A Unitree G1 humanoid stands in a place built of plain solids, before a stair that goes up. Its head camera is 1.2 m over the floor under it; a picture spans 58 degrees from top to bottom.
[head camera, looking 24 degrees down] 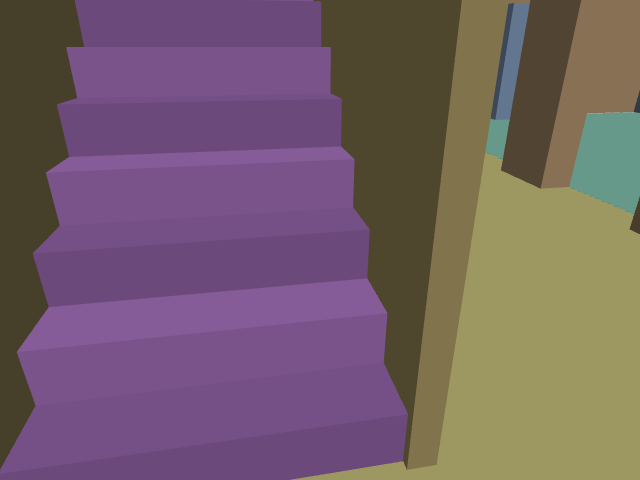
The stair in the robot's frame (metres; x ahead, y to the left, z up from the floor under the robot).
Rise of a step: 0.20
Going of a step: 0.24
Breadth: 1.11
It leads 10 degrees to the left of straight ahead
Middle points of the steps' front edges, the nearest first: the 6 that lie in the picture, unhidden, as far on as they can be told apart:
0.87 0.28 0.20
1.10 0.32 0.40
1.34 0.37 0.60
1.57 0.41 0.80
1.81 0.45 1.00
2.04 0.50 1.20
